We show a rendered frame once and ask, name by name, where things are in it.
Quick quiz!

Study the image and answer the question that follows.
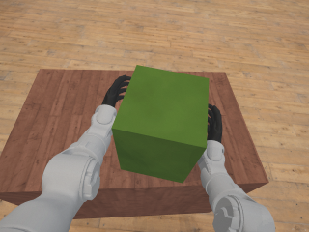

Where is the pedestal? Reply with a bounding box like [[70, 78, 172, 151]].
[[0, 69, 269, 219]]

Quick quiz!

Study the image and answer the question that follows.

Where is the right robot hand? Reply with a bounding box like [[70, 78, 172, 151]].
[[207, 104, 223, 143]]

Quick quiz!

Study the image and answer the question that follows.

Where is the left robot upper arm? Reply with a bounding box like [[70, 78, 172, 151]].
[[0, 153, 100, 232]]

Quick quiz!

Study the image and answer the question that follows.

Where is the left robot forearm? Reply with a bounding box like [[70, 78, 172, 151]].
[[42, 104, 117, 183]]

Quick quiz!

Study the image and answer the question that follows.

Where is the right robot upper arm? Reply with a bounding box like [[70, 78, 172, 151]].
[[212, 195, 275, 232]]

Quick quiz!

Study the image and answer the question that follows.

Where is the carton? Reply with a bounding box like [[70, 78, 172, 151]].
[[111, 65, 210, 183]]

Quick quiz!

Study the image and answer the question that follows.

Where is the right robot forearm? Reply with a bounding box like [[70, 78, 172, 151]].
[[197, 140, 275, 227]]

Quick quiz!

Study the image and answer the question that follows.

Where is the left robot hand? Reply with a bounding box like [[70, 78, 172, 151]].
[[101, 74, 131, 108]]

